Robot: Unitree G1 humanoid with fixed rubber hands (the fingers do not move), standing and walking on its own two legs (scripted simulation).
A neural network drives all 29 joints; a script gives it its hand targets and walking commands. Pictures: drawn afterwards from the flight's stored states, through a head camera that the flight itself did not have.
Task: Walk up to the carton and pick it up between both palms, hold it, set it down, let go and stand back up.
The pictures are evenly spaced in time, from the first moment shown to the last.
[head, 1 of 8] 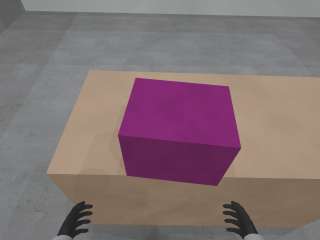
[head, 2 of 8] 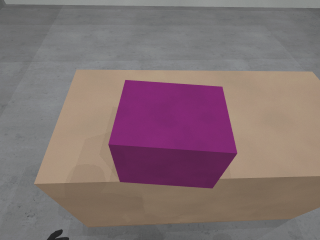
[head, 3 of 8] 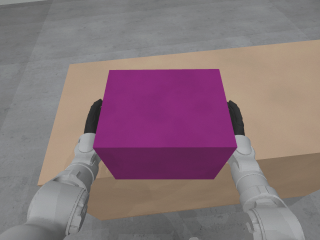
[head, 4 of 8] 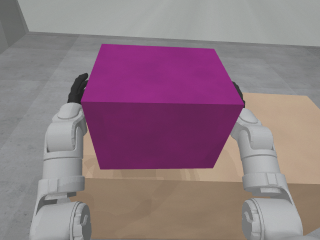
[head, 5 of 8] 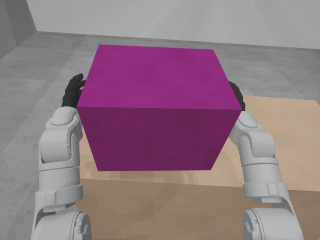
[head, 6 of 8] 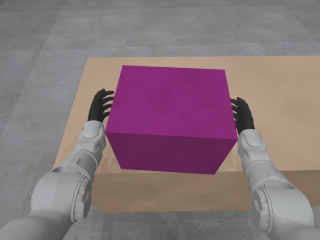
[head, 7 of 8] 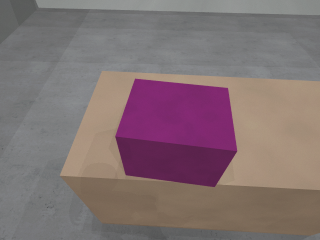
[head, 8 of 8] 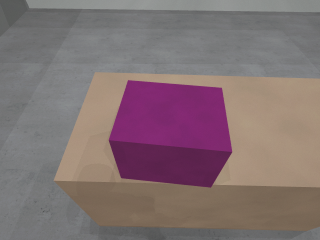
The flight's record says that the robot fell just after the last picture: no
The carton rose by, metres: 0.20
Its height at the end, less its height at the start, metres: +0.00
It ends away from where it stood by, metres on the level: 0.05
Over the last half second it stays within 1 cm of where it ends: yes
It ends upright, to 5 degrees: yes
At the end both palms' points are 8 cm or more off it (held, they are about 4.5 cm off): yes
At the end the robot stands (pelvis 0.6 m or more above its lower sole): yes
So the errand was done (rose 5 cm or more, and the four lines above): yes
